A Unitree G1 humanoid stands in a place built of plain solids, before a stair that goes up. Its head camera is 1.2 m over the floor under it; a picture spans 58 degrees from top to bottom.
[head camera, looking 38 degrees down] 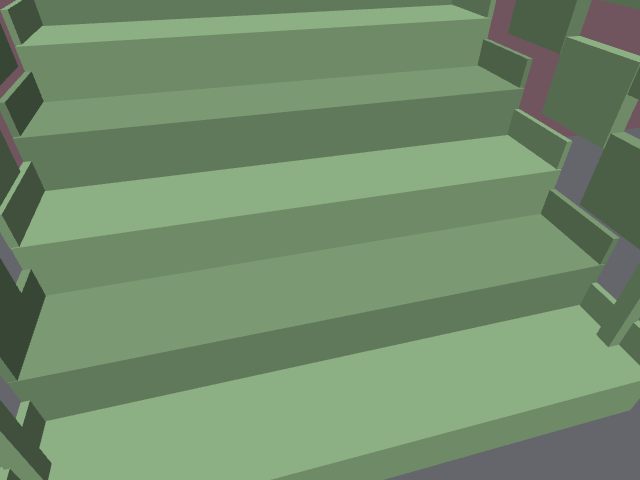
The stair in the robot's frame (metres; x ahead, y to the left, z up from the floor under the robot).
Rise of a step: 0.17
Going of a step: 0.28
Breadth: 1.62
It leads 15 degrees to the left of straight ahead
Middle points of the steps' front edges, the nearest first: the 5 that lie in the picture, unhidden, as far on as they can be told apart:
0.50 -0.15 0.17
0.77 -0.08 0.34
1.05 -0.01 0.51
1.32 0.07 0.69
1.59 0.14 0.86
